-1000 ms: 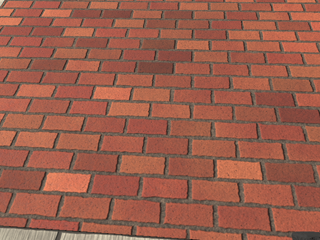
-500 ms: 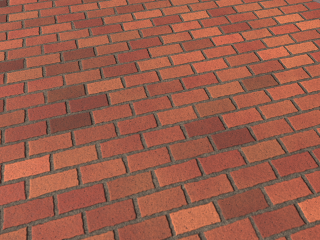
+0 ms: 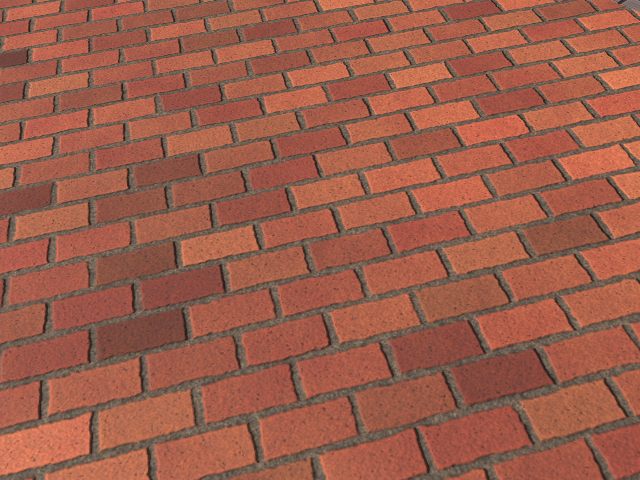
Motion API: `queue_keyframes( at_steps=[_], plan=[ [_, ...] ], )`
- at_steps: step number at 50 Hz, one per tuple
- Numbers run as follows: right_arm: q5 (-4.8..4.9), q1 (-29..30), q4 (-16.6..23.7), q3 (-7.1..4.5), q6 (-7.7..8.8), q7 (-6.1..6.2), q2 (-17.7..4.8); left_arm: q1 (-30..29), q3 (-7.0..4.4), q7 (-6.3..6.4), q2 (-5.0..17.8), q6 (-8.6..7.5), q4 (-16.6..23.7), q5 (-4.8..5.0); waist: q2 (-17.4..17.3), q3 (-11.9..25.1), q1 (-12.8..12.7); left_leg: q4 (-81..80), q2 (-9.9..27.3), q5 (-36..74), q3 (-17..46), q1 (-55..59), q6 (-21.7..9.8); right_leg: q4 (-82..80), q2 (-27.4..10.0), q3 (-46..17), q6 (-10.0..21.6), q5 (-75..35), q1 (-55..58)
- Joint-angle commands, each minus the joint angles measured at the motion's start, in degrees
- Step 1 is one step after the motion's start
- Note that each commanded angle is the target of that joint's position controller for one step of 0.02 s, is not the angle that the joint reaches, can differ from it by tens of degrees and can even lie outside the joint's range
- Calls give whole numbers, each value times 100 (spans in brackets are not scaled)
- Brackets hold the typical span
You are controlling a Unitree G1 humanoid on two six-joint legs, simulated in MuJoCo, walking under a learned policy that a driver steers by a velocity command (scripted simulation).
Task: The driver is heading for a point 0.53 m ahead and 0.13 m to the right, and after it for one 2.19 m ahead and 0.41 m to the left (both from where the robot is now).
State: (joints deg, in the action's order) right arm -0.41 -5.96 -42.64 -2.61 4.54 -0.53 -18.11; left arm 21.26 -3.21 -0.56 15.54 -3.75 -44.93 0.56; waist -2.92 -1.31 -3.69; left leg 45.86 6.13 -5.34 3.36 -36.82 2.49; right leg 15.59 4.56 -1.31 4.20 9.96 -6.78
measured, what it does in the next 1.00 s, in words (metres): walks ahead, turning right: left foot, then right foot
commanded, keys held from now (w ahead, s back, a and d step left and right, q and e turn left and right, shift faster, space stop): w+e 0.62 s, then w+q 0.38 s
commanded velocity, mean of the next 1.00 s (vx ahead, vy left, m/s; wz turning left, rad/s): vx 0.50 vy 0.00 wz -0.32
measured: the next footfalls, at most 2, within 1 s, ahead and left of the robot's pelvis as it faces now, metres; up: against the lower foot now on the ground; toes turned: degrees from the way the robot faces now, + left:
left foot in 0.20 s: +0.30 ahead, +0.14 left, +0.00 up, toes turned -8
right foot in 0.72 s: +0.48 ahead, -0.20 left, +0.00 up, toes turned -25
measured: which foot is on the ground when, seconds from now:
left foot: up 0.00-0.18, down 0.20-0.72, up 0.74-1.00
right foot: down 0.00-0.20, up 0.22-0.70, down 0.72-1.00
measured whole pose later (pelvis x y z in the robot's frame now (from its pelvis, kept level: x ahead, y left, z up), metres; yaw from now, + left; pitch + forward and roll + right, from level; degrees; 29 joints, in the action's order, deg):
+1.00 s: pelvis +0.50 -0.12 +0.00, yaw -18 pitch +0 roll -1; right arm 1.9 -10.6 -48.2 -3.9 2.1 -0.5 -17.9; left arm 17.5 -3.9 -0.4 14.3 -5.3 -45.9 -1.2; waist -3.1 -2.2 -2.0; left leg 57.2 6.5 -6.7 4.6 -38.2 0.9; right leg 15.4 2.6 8.7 3.9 11.2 -4.3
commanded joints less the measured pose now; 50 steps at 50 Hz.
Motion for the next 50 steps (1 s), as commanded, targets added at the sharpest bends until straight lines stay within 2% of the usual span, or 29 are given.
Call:
queue_keyframes(
  at_steps=[1,4,7,9,10,11,12,13,14,15,16,17,19,22,27,31,33,34,35,36,37,38,39,40,41,43,45,48,50],
  plan=[
    [22,489,431,-5,93,-52,-180,-212,-269,102,1038,-82,341,44,599,-119,98,-1035,-246,951,-64,401,80,-636,-1264,-1000,861,-902,-441],
    [86,925,583,-21,145,-118,-280,101,-293,133,1086,-38,185,104,616,-166,-12,-1497,-371,1091,52,641,14,-377,-1409,-1260,787,-614,-264],
    [88,853,598,-96,202,-145,-491,152,-323,180,1108,35,122,91,759,-114,121,-1792,-410,602,134,959,-154,90,-1577,-1622,633,-622,100],
    [76,193,427,-200,236,-106,-653,93,-300,183,1008,103,132,60,825,198,472,-2041,-504,233,-72,1977,-363,786,-1360,-1625,458,-1155,30],
    [14,-536,304,-297,257,-61,-869,61,-209,166,768,110,199,12,668,818,818,-1932,-138,203,168,3218,-605,1858,-993,-1402,278,-1080,-380],
    [-21,-1378,233,-391,220,-21,-1264,376,-81,166,368,86,324,-112,-333,1808,953,-1702,1038,10,1428,5011,-1009,3693,-398,-872,-1,608,-1561],
    [-7,-1567,93,-429,129,-70,-1394,956,-17,154,204,5,464,117,-1970,2236,666,-2663,1900,-1681,3992,5980,-1683,5202,-22,-646,-231,2582,-3277],
    [51,-1325,191,-296,112,-68,-801,581,-164,174,839,14,341,232,-960,1512,795,-2968,1715,-2735,3792,5401,-1492,5796,-438,-926,-261,2185,-3760],
    [69,-996,219,-223,99,-45,-549,19,-231,175,1046,53,448,211,-476,809,821,-3042,1526,-2358,2831,4644,-1281,5797,-631,-717,-268,1664,-3833],
    [17,-708,222,-178,98,-54,-429,-180,-233,181,960,96,468,143,-132,451,672,-3149,1280,-1562,2153,3945,-1217,5642,-841,-632,-301,1260,-3579],
    [-25,-526,175,-157,104,-49,-310,-258,-243,165,845,126,505,95,-206,227,535,-3277,1096,-1038,1663,3485,-1209,5370,-1001,-647,-310,992,-3391],
    [-55,-435,140,-154,129,-35,-277,-211,-238,138,716,171,507,110,-372,152,428,-3435,945,-701,1216,3160,-1162,5211,-1126,-612,-317,835,-3099],
    [-20,-421,45,-192,190,-21,-308,-290,-204,117,502,247,564,120,-357,58,390,-3658,890,-167,666,2950,-1243,5019,-1182,-490,-360,648,-3058],
    [0,-545,-101,-280,216,8,-527,-652,-167,89,414,273,768,69,-135,-54,432,-3830,969,437,132,3070,-1367,4335,-1239,-489,-439,75,-3357],
    [46,-704,-218,-344,116,62,-759,-1460,-85,-109,304,196,1016,72,2,-233,701,-3883,836,837,-839,3284,-1200,2798,-1122,-37,-371,-1086,-3062],
    [167,-982,-368,-417,-22,70,-962,-1974,-92,-223,375,221,1297,79,3,-396,785,-3656,1039,1175,-1148,3911,-1049,2175,-1003,214,-166,-758,-3030],
    [244,-1153,-496,-433,-85,54,-1068,-1934,-127,-223,428,220,1358,23,-52,-262,627,-3199,1134,2524,-1172,4043,-1037,1974,-712,362,52,-115,-2457],
    [270,-1136,-543,-435,-116,48,-1136,-1591,-202,-206,561,224,1290,-9,-122,-23,347,-2645,1115,3418,-1229,4045,-998,1836,-500,482,187,121,-1845],
    [285,-1045,-573,-384,-151,52,-1079,-725,-350,-170,801,226,1031,-2,-38,409,-189,-1638,926,3812,-1420,3715,-869,1424,-272,601,357,-210,-599],
    [184,-1099,-540,-257,-131,61,-818,252,-523,-78,1206,253,740,10,221,975,-608,-225,669,2773,-1483,2569,-661,1507,-566,87,535,-462,1155],
    [18,-1687,-310,20,-42,-19,-53,490,-607,-2,1881,234,675,-22,1713,1758,-155,2121,-293,-1738,-1341,207,-257,1180,-2365,-2849,1465,399,3096],
    [209,-1391,-466,-58,93,-46,-439,541,-462,-7,1428,161,818,-33,1194,2434,-449,3048,-586,-2946,5,-161,-290,394,-2867,-4080,1691,593,2994],
    [434,-799,-246,-187,145,-67,-811,257,-354,-41,1160,79,743,-83,928,1518,-476,3190,-353,-2598,167,-625,-367,301,-2654,-3054,1354,153,2364],
    [407,-614,-179,-163,166,-46,-713,-65,-308,-44,1019,29,684,-64,817,976,-240,2804,-66,-2102,108,-583,-416,262,-2395,-2231,1130,-268,1612],
    [277,-568,-225,-179,144,-20,-660,-415,-250,-55,798,-9,651,-64,718,629,-35,2427,119,-1707,94,-400,-384,103,-2168,-1696,977,-525,985],
    [255,-971,-410,-209,-38,-17,-562,-808,-191,-53,539,-119,653,-122,880,448,305,2170,283,-1116,189,270,-313,-357,-1946,-1053,840,-658,225],
    [253,-1068,-473,-191,-189,5,-352,-903,-210,-36,547,-245,536,-133,688,254,437,1990,272,-832,218,304,-222,-680,-1928,-605,852,-924,-82],
    [229,-724,-364,-192,-250,27,-254,-816,-238,42,600,-300,339,-195,573,-67,392,1330,202,-69,378,-186,-124,-875,-1839,20,742,-1183,-30],
    [201,-518,-305,-178,-215,-20,-199,-800,-236,83,629,-294,262,-184,576,-153,337,640,126,580,301,-223,-124,-932,-1730,423,624,-1241,68]
  ],
)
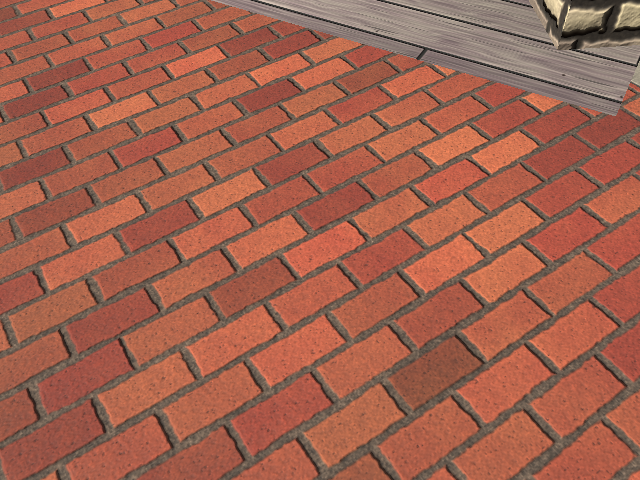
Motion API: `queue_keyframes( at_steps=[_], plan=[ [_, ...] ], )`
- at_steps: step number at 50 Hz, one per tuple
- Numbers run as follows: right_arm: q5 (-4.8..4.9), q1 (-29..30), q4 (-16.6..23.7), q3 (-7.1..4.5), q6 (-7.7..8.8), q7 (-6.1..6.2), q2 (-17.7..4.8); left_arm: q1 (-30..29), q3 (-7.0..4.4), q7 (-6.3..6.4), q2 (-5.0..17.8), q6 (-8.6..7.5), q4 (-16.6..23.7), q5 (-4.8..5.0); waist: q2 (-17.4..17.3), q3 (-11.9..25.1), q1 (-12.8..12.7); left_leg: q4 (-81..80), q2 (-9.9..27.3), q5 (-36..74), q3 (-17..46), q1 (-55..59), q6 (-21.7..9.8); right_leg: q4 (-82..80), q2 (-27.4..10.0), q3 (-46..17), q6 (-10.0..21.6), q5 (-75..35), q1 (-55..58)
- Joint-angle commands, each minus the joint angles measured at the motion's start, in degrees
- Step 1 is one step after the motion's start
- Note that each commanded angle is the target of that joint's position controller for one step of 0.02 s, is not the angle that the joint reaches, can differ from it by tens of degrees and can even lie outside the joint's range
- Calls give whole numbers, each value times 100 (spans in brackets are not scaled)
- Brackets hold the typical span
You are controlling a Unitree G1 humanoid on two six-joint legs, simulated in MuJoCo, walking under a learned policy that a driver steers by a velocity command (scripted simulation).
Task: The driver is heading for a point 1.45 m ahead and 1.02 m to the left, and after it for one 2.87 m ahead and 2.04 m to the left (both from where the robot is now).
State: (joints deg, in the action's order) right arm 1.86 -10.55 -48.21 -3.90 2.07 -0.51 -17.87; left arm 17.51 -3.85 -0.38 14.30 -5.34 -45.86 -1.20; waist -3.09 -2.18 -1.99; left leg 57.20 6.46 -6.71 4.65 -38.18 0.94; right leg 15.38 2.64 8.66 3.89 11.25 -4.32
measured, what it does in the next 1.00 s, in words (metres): walks ahead, turning left: left foot, then right foot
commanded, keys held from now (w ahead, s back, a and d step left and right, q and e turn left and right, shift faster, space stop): w+q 1.00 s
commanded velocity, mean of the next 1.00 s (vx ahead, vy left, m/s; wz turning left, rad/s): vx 0.50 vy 0.00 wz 0.54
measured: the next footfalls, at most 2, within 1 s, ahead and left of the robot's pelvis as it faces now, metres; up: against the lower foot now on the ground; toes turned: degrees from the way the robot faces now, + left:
left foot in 0.28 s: +0.31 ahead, +0.15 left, +0.00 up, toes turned +12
right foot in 0.74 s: +0.65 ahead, +0.03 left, +0.00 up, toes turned +30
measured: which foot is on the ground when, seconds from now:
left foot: up 0.00-0.26, down 0.28-0.74, up 0.76-1.00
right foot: down 0.00-0.26, up 0.28-0.72, down 0.74-1.00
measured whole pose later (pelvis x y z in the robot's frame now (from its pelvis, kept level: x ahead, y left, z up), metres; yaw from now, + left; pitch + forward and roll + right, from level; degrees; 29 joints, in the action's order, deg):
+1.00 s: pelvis +0.57 +0.11 +0.00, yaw +36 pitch +1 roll -2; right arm 1.4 -12.5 -36.9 -4.6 0.3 -0.1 -18.4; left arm 16.5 -3.7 -0.3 15.3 -5.7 -47.1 -0.4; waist -3.1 -1.7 -2.9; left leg 60.5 4.8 -14.1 3.4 -37.4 0.3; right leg 18.4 1.2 6.3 1.7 11.6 -7.9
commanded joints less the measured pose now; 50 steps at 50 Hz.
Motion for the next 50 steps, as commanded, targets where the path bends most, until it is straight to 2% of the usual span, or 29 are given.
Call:
queue_keyframes(
  at_steps=[1,5,8,11,12,13,14,15,16,17,18,19,20,23,25,28,30,33,35,36,37,38,39,40,41,42,44,45,50],
  plan=[
    [-40,93,296,-28,49,-56,-178,-423,-175,82,792,-128,325,3,583,-117,115,-851,62,982,52,-26,15,-944,-1503,-396,602,-1391,-160],
    [-71,830,605,72,72,-192,-19,-41,-226,133,951,-41,80,77,428,-400,-203,-1757,-14,1205,-363,-173,-147,-907,-1690,-7,534,-1652,375],
    [-68,1156,872,86,75,-311,-36,145,-266,146,1037,107,-69,155,463,-450,-260,-2079,-125,654,-628,-412,-339,-499,-1879,156,479,-2405,1082],
    [-43,796,979,-33,33,-369,-265,-15,-320,211,1267,249,-46,201,785,28,112,-2072,-627,-186,-1120,461,-659,549,-1898,362,293,-5135,1359],
    [-25,279,898,-136,10,-352,-448,-92,-331,233,1337,298,-24,211,857,340,426,-2051,-850,-411,-1228,1131,-804,1314,-1845,408,214,-5776,1275],
    [-17,-576,711,-306,-3,-287,-738,-226,-320,248,1358,320,5,246,766,778,929,-2423,-1060,-153,-1187,2409,-1021,2474,-1657,509,44,-5571,767],
    [-24,-1395,546,-491,-75,-154,-1201,-166,-246,260,1194,259,83,160,188,1265,1256,-2655,-493,-124,-80,4098,-1334,4186,-1375,495,-224,-3663,-591],
    [-6,-1169,601,-542,-29,-125,-1678,439,21,138,285,87,340,-9,-1193,1694,462,-3170,960,-970,3237,5925,-2486,6171,-70,-174,-607,2049,-3232],
    [-56,-1325,737,-403,48,-150,-1213,-207,-21,43,737,-161,414,203,-453,2247,911,-3962,1227,-1487,4253,6207,-2580,6667,-48,-1443,-476,2274,-3859],
    [-91,-1109,721,-330,120,-153,-937,-756,-86,-2,978,-286,595,403,-204,1421,954,-4122,1091,-1123,3407,5636,-2274,6447,-346,-1486,-320,1721,-4248],
    [-62,-746,771,-287,165,-153,-778,-823,-64,32,919,-346,605,341,259,898,669,-4111,830,-549,2712,4774,-2068,5904,-607,-1448,-261,1238,-4069],
    [-63,-389,844,-232,178,-139,-581,-813,-102,75,950,-341,533,175,368,570,438,-4156,595,116,2161,4016,-1930,5397,-768,-1406,-311,996,-3716],
    [-144,-219,953,-184,190,-105,-476,-675,-138,80,984,-278,504,111,242,512,249,-4266,461,609,1873,3535,-1904,5175,-874,-1449,-366,798,-3307],
    [-121,-231,1005,-214,202,-18,-617,-620,-108,89,786,-91,545,35,198,371,100,-4464,263,1384,1366,2781,-1895,4374,-874,-1261,-659,512,-2992],
    [-97,-379,977,-265,182,64,-788,-1060,-40,97,634,-47,702,25,125,218,216,-4484,39,1435,1032,2459,-1741,3482,-753,-1143,-813,-164,-2959],
    [-59,-621,937,-287,106,128,-836,-1703,46,33,476,-83,855,62,-100,201,510,-4344,-277,839,791,2204,-1400,2088,-431,-1060,-852,-1419,-2451],
    [-44,-849,869,-294,67,136,-848,-1986,34,-17,554,-115,954,139,-178,213,640,-4250,-177,456,1036,2308,-1315,1681,-300,-1109,-838,-1710,-2264],
    [-21,-979,829,-284,19,166,-762,-2022,-50,-81,806,-185,1002,174,-285,242,575,-3765,62,111,1588,2873,-1208,1267,-289,-1352,-674,-1344,-2203],
    [-50,-866,873,-295,-5,181,-755,-1661,-125,-92,950,-249,922,185,-457,291,325,-3374,148,272,1858,3026,-1103,1145,-293,-1321,-468,-884,-1798],
    [-67,-793,918,-249,-7,173,-626,-1151,-203,-64,1065,-278,782,156,-442,521,43,-2894,-68,556,1765,2933,-957,942,-303,-1241,-305,-878,-1074],
    [-121,-777,1012,-129,11,144,-316,-397,-286,-23,1309,-306,691,50,-110,1218,-311,-1613,-391,268,1422,2469,-757,1073,-966,-1805,22,-635,243],
    [-17,-1499,1167,-7,59,141,77,312,-415,2,1817,-244,548,-54,1451,2123,-161,393,-1228,-1618,607,561,-312,782,-2317,-4153,919,575,2366],
    [50,-1620,1160,-19,77,147,-279,373,-351,-47,1497,-197,473,94,2015,2093,-156,1429,-975,-2733,562,-457,-231,245,-2726,-5558,1120,1973,2508],
    [53,-1164,1138,-143,52,147,-741,60,-229,-32,1063,-162,571,134,1344,1275,-277,1808,-691,-2236,588,-761,-200,103,-2493,-4812,866,2276,1833],
    [-11,-758,1211,-166,19,154,-793,-225,-170,-11,906,-109,612,99,934,792,-251,1799,-492,-1808,354,-680,-174,90,-2251,-3948,665,1598,1145],
    [-77,-525,1290,-177,14,138,-730,-436,-121,-6,775,-79,572,73,785,404,-156,1535,-330,-1503,315,-560,-160,-33,-2011,-3316,613,866,518],
    [-29,-562,1330,-182,-39,75,-535,-584,-75,16,656,-96,498,41,997,219,50,1180,-80,-1199,249,-130,-162,-294,-1731,-2519,536,153,-98],
    [-6,-586,1344,-160,-74,57,-410,-581,-84,17,657,-116,452,69,1008,202,80,1057,-42,-1158,177,-80,-147,-411,-1698,-2253,578,-53,-198],
    [-52,-145,1570,-81,-115,7,-214,-511,-195,32,994,-140,246,86,709,87,48,-47,71,-232,71,-385,-13,-697,-1790,-1285,732,-1069,-53]
  ],
)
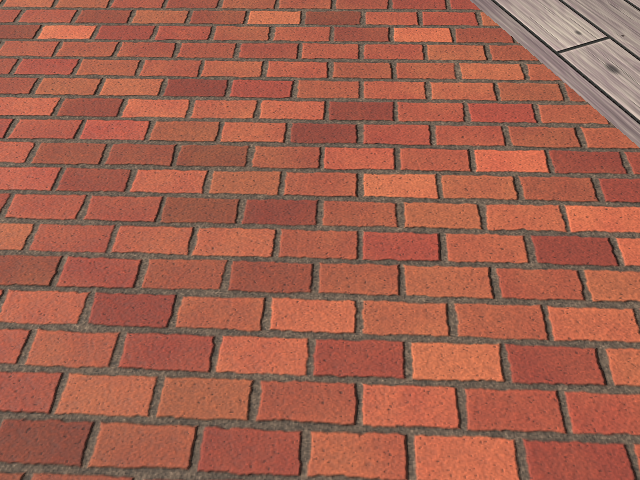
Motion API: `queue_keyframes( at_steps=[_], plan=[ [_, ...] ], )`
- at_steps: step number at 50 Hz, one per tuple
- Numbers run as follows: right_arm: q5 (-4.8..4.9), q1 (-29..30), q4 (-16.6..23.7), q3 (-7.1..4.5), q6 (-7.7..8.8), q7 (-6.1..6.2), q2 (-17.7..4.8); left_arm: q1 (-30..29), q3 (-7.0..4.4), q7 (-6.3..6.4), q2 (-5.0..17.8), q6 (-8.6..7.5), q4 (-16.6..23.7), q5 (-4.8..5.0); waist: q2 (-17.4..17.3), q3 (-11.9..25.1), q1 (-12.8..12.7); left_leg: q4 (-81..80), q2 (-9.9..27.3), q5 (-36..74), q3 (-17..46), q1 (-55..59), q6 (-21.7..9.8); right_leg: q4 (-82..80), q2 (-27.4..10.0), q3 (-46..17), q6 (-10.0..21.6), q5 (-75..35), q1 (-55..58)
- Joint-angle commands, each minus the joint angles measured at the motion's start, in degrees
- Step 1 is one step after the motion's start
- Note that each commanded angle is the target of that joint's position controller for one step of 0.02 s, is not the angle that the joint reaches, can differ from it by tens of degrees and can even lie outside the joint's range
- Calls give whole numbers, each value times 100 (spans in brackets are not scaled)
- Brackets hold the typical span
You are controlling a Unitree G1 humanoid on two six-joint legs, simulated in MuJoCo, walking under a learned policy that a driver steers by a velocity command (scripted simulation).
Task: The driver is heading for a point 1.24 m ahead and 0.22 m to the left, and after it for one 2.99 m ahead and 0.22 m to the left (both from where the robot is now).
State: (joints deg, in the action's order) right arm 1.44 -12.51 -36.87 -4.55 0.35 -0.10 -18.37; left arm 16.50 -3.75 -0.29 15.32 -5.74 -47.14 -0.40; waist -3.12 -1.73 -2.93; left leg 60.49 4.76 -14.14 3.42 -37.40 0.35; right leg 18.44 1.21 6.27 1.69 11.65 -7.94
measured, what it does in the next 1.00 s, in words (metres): walks ahead: left foot, then right foot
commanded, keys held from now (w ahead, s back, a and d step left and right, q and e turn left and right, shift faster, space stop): w+q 0.28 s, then q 0.24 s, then no key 0.04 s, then e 0.10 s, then w+e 0.34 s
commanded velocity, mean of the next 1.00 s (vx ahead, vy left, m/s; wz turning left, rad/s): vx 0.33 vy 0.00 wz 0.29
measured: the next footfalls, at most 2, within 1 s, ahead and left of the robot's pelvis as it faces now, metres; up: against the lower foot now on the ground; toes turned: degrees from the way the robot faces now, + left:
left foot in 0.26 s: +0.30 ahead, +0.16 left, +0.00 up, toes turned +12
right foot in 0.70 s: +0.52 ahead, +0.02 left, +0.00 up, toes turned +24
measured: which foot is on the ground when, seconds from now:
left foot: up 0.00-0.24, down 0.26-0.72, up 0.74-1.00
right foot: down 0.00-0.26, up 0.28-0.68, down 0.70-1.00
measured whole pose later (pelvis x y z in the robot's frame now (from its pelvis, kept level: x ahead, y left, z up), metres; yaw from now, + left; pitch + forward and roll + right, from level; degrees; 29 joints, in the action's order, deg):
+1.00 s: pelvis +0.42 +0.10 +0.00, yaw +14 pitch +3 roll +1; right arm 0.4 -9.0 -39.7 -2.9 4.1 -0.2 -16.2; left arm 18.3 -3.3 1.0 16.2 0.0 -43.8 1.3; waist 0.6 -0.1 -2.6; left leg 32.6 -1.3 -17.2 3.7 -20.5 0.6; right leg 24.2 3.7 -10.0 1.6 9.2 -17.3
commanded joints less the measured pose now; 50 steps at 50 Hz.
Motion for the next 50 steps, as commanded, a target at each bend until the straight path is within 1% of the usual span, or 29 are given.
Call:
queue_keyframes(
  at_steps=[1,4,8,10,11,12,13,14,15,16,17,18,19,20,22,25,27,30,32,34,35,36,37,38,39,40,43,46,50],
  plan=[
    [-6,160,451,-4,75,-65,-146,-425,-209,27,923,-83,352,13,693,22,107,-705,225,824,124,-401,38,-1006,-1585,-803,903,-1259,346],
    [-11,719,582,54,137,-173,-37,-266,-224,50,1043,-18,241,46,626,-128,-111,-1642,119,1488,-197,-147,-38,-978,-1497,-242,753,-1472,464],
    [10,1189,816,48,137,-300,-80,10,-282,46,1249,108,77,154,642,-305,-189,-2306,-25,1164,-501,-39,-270,-744,-1700,88,613,-2046,1041],
    [-29,1009,851,-45,110,-321,-263,-21,-336,73,1425,178,73,214,801,-91,43,-2436,-341,582,-788,482,-502,-100,-1727,313,498,-3835,1293],
    [-45,624,785,-135,84,-311,-424,-41,-364,95,1514,218,82,243,882,179,306,-2474,-569,327,-940,1043,-648,562,-1696,427,436,-4771,1323],
    [-33,-205,574,-285,60,-272,-658,-123,-353,116,1499,255,104,269,788,606,804,-2803,-818,575,-1026,2186,-851,1647,-1548,601,297,-5067,1000],
    [-8,-1236,294,-477,2,-167,-1030,-65,-268,143,1301,240,158,170,433,1120,1276,-2914,-643,736,-449,3955,-1107,3227,-1347,620,68,-3906,-222],
    [52,-1127,295,-547,21,-86,-1694,394,12,71,411,137,483,-131,-1260,1433,597,-3220,891,268,2554,5789,-2005,5315,-304,405,-287,1641,-2844],
    [-31,-1195,570,-434,136,-129,-1447,38,7,-2,773,-73,613,34,-897,2477,888,-4164,1559,-203,4601,6166,-2612,6289,91,-1008,-323,2420,-3538],
    [-109,-927,526,-318,226,-165,-1084,-564,-90,-40,1136,-169,778,248,-426,1738,982,-4219,1376,722,3658,5670,-2264,6261,-218,-1191,-264,1876,-3918],
    [-90,-615,515,-267,268,-159,-922,-653,-48,-18,1058,-212,819,209,-100,1153,736,-4099,1100,1800,2772,4834,-2047,5803,-433,-1129,-229,1434,-3749],
    [-75,-233,554,-228,267,-143,-778,-611,-62,41,1049,-193,723,55,234,825,482,-4031,855,2734,2141,4045,-1841,5350,-627,-1099,-288,1208,-3409],
    [-112,1,623,-188,250,-111,-673,-524,-106,63,1134,-121,692,-24,197,708,296,-4073,717,3381,1762,3434,-1770,5086,-720,-1106,-341,1097,-2980],
    [-153,121,647,-174,228,-81,-678,-468,-115,65,1119,-28,683,-34,180,653,173,-4157,638,3732,1604,2997,-1746,4918,-703,-1078,-400,1038,-2681],
    [-162,133,561,-209,220,-11,-794,-388,-47,90,872,109,666,-60,165,667,76,-4175,516,4394,1288,2514,-1760,4357,-586,-944,-567,850,-2435],
    [-86,62,432,-251,100,123,-912,-716,48,105,648,193,740,-77,-5,767,151,-4014,165,4273,932,2212,-1518,3255,-302,-875,-703,7,-2157],
    [-49,24,372,-235,-3,191,-866,-969,74,58,623,213,763,-34,-155,879,265,-3901,31,3803,870,2198,-1298,2563,-137,-863,-707,-703,-1890],
    [-99,-150,213,-146,-43,204,-675,-1210,85,-32,640,208,773,13,-263,899,460,-3736,191,3142,1025,2491,-1169,1927,-160,-926,-621,-1142,-1700],
    [-158,-182,93,-53,0,169,-490,-1226,49,-84,720,157,785,-27,-315,832,465,-3487,376,2960,1200,2721,-1131,1590,-230,-962,-429,-1003,-1565],
    [-179,-108,-15,27,63,134,-347,-1026,30,-113,695,93,716,-72,-315,777,284,-3180,275,2370,1170,2682,-942,846,-219,-841,-127,-1503,-960],
    [-262,-342,-74,55,116,115,-256,-1054,8,-88,858,82,754,-111,-73,814,390,-2933,10,1657,1052,2535,-737,806,-486,-1176,65,-2530,-509],
    [-362,-1010,-147,73,165,97,-212,-1157,-49,-62,1177,118,854,-132,622,1023,798,-2514,-468,241,703,2145,-505,963,-974,-1893,540,-2787,140],
    [-334,-1117,-179,77,183,115,-275,-791,-113,-44,1181,221,724,-11,1250,1121,623,-1911,-818,-1045,151,1494,-219,638,-1373,-2777,1200,-1282,558],
    [-226,-750,-94,35,172,123,-448,-305,-118,-52,1127,301,597,140,1526,929,348,-1382,-856,-1679,-105,845,-83,82,-1763,-3969,1603,634,631],
    [-110,-171,81,-10,151,124,-588,108,-100,-66,1089,309,517,133,1384,639,30,-789,-812,-2227,50,268,-65,-418,-1915,-4723,1684,1939,639],
    [-51,146,179,-31,139,107,-629,197,-104,-65,1109,269,509,86,1243,437,-46,-276,-704,-2182,237,-62,-64,-630,-1925,-4891,1590,2610,564],
    [-157,310,177,-25,296,51,-491,-294,-123,36,1058,247,682,84,1034,361,197,-788,-430,-1408,217,389,-120,-677,-1385,-3834,1092,1843,-179],
    [-165,299,82,70,435,7,-114,-554,-164,133,1049,397,830,147,1205,502,327,-2093,-704,-895,-160,1594,9,-660,-755,-2919,935,1049,-870],
    [-56,136,-40,45,497,-4,-128,-434,-227,181,1072,546,944,202,1109,637,453,-3519,-839,389,-281,2717,60,-319,-567,-2929,860,1406,-1307]
  ],
)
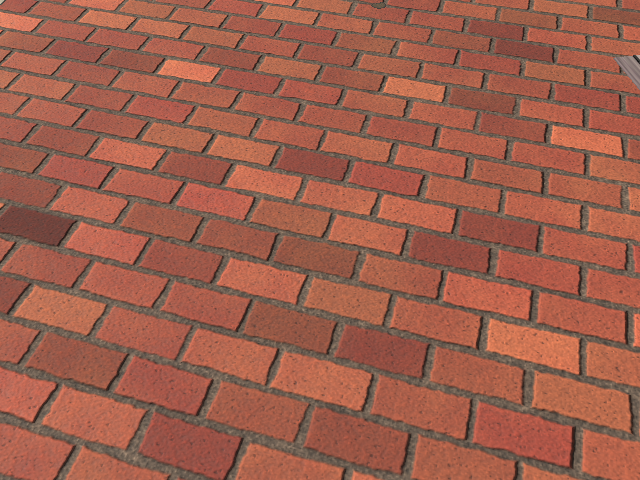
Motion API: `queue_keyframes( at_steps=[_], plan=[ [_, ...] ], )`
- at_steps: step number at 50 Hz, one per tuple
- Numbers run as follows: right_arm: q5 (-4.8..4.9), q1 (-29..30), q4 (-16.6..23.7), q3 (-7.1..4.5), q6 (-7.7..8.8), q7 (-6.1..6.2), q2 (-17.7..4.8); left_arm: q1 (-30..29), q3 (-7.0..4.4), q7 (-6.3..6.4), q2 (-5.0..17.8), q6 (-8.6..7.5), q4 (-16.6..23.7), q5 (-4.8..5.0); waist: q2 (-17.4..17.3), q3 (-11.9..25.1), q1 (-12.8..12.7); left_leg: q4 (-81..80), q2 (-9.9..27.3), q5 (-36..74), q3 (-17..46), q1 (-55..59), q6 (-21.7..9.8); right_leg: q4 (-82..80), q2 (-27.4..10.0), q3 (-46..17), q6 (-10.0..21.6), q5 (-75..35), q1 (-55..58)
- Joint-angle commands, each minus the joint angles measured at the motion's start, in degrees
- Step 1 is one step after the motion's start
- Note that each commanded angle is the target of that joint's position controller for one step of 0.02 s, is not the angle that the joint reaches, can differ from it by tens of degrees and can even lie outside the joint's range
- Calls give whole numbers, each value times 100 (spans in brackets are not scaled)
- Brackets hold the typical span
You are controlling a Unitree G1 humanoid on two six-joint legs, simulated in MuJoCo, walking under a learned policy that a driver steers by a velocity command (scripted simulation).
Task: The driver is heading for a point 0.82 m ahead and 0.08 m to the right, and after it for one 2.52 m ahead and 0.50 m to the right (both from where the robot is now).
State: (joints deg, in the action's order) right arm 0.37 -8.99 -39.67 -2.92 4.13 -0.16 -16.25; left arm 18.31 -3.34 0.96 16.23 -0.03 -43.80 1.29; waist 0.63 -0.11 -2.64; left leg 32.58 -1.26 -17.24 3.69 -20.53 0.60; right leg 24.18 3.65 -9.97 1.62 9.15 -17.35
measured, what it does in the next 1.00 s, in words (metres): walks ahead: left foot, then right foot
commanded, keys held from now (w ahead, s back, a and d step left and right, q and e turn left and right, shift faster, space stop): w+e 0.46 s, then w+q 0.54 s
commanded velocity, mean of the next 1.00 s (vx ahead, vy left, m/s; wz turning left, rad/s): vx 0.48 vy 0.00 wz -0.16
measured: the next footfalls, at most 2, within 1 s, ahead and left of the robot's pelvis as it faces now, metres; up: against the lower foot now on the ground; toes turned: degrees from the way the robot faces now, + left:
left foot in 0.04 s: +0.08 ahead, +0.14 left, +0.00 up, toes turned -5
right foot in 0.50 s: +0.34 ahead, -0.19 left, +0.00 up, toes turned -20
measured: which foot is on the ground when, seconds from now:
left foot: up 0.00-0.02, down 0.04-0.50, up 0.52-1.00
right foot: down 0.00-0.04, up 0.06-0.48, down 0.50-1.00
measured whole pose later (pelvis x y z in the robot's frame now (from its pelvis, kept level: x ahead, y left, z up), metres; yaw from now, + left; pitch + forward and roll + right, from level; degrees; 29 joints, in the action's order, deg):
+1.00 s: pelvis +0.49 -0.12 -0.02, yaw -8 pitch +2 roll -2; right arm 1.0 -6.9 -40.4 -2.0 2.7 -3.2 -14.8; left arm 17.6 -4.1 0.3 16.4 -3.0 -47.0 0.5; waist -1.4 -1.5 -3.4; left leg 35.0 2.9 -2.9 -1.8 -34.4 -3.7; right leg 14.8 1.6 12.3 0.0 23.3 6.9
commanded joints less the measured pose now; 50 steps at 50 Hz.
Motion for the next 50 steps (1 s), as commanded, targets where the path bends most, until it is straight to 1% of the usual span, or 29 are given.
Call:
queue_keyframes(
  at_steps=[1,2,3,4,5,6,7,9,11,13,17,20,22,23,24,25,26,27,28,29,30,32,34,36,41,43,46,48,50],
  plan=[
    [61,-360,202,-159,114,26,-426,-562,-243,47,882,-19,631,22,650,495,506,-853,-118,704,-285,1468,-6,-713,-721,-1322,725,1940,-674],
    [61,-745,135,-218,109,81,-587,-625,-189,24,687,-43,687,6,531,539,698,-911,302,484,-5,2141,-141,-259,-585,-1227,492,2244,-1295],
    [-21,-1377,59,-290,86,162,-908,-671,-49,-12,191,-86,772,-23,-235,739,911,-1369,1423,-618,1156,2843,-492,1211,-177,-628,136,2522,-2062],
    [-192,-1452,-43,-428,40,120,-1453,-739,-21,-28,111,-182,1076,81,-1454,337,787,-2162,2464,-2313,3094,2707,-1113,2477,155,158,50,2338,-3216],
    [-158,-1127,9,-396,77,117,-1256,-726,-109,-33,532,-252,1066,59,-1217,-85,635,-2218,2565,-2652,3266,2438,-1333,3278,-427,119,-1,1963,-3568],
    [-59,-955,30,-300,107,139,-877,-641,-174,-65,713,-266,948,26,-952,-277,588,-2194,2270,-2213,2712,2412,-1197,3535,-495,110,-42,1537,-3700],
    [-36,-841,44,-246,121,141,-726,-509,-190,-87,678,-258,831,-13,-798,-264,519,-2193,2014,-1512,2134,2397,-1037,3679,-574,160,-105,1203,-3604],
    [-88,-772,-19,-207,136,141,-651,-669,-171,-148,535,-271,876,-27,-710,-384,533,-2297,1757,-122,1226,2177,-906,3814,-723,251,-196,556,-3471],
    [-137,-836,-85,-208,156,123,-650,-840,-132,-191,394,-260,983,-4,-670,-355,566,-2366,1582,759,527,1968,-907,3734,-747,438,-310,68,-3273],
    [-128,-880,-170,-219,139,112,-697,-1088,-89,-234,309,-236,1114,4,-629,-396,618,-2388,1490,1287,17,1844,-915,3254,-791,582,-384,-333,-3076],
    [-44,-1038,-358,-267,85,112,-917,-1733,19,-385,140,-250,1373,4,-578,-557,807,-2379,1504,1672,-625,1742,-850,1969,-787,976,-277,-873,-2464],
    [59,-1182,-508,-318,29,90,-1074,-1997,7,-490,225,-245,1529,32,-558,-630,787,-2190,1689,2265,-865,2104,-771,1437,-691,1216,-6,-548,-2186],
    [95,-1162,-538,-366,-25,107,-1233,-1836,-84,-517,418,-228,1562,0,-697,-347,547,-1529,1720,4340,-1140,2352,-648,1255,-367,1510,263,-61,-1527],
    [105,-1169,-544,-397,-60,133,-1336,-1405,-183,-504,601,-205,1484,-19,-782,-4,258,-804,1688,5451,-1287,2380,-575,1198,-121,1659,422,145,-838],
    [123,-1256,-586,-354,-73,147,-1265,-511,-326,-447,806,-187,1259,-7,-632,513,-251,253,1584,5772,-1394,1895,-471,842,80,1609,665,-217,637],
    [36,-1355,-554,-253,-11,149,-1090,413,-459,-317,1069,-126,1036,-2,-292,1017,-705,1663,1434,4403,-1357,540,-305,842,-357,796,907,-393,2488],
    [-150,-2076,-300,64,96,26,-195,448,-497,-254,1723,-165,982,-9,1383,1894,-36,3966,427,-1302,-1091,-1791,30,425,-2264,-2506,1932,514,4445],
    [76,-1578,-430,-52,249,-31,-782,815,-380,-241,1252,-198,1052,-47,725,2706,-577,4698,287,-1642,123,-2016,-51,-374,-2646,-3615,2057,1072,4383],
    [313,-847,-178,-152,283,-41,-1044,521,-295,-266,1068,-264,925,-115,567,1669,-612,4808,520,-1197,94,-2487,-122,-487,-2425,-2541,1724,630,3680],
    [285,-637,-111,-103,304,-3,-932,146,-253,-257,958,-311,870,-87,309,1013,-362,4379,785,-672,33,-2396,-170,-558,-2189,-1718,1514,93,2714],
    [156,-598,-179,-116,275,33,-890,-209,-192,-258,755,-350,844,-119,186,630,-126,4008,957,-337,16,-2129,-148,-682,-1972,-1149,1382,-382,1928],
    [144,-1060,-362,-134,82,22,-768,-574,-131,-281,504,-453,825,-197,394,422,283,3726,1114,72,129,-1411,-108,-1132,-1748,-464,1326,-690,1020],
    [141,-1155,-437,-103,-86,45,-538,-677,-147,-295,495,-587,676,-179,286,168,421,3460,1087,267,165,-1368,-2,-1481,-1733,46,1337,-956,619],
    [113,-870,-353,-100,-137,74,-466,-642,-177,-259,542,-646,522,-228,200,-114,384,3015,1031,779,294,-1708,86,-1656,-1670,516,1238,-1201,562],
    [77,-92,-161,-32,-36,-77,-273,-521,-198,-154,658,-648,299,-205,138,-356,101,1163,797,2478,-58,-1605,11,-1822,-1442,1477,888,-1384,827],
    [83,277,-7,14,-28,-148,-193,-290,-230,-126,752,-607,153,-162,64,-504,-75,720,757,2560,-169,-1721,-71,-1830,-1608,1574,868,-1423,1209],
    [76,638,256,13,-33,-261,-240,-69,-284,-94,859,-458,-18,-86,43,-590,-177,330,680,2039,-306,-2112,-259,-1504,-1864,1689,793,-1892,2088],
    [70,640,404,-32,-47,-332,-337,-128,-323,-45,987,-344,-41,-50,168,-460,-49,226,480,1421,-562,-1929,-437,-1010,-1943,1824,669,-3141,2439],
    [65,111,394,-172,-102,-341,-594,-236,-365,28,1153,-244,-3,-44,419,56,314,315,50,782,-930,-1005,-679,73,-1886,1989,507,-5052,2539]
  ],
)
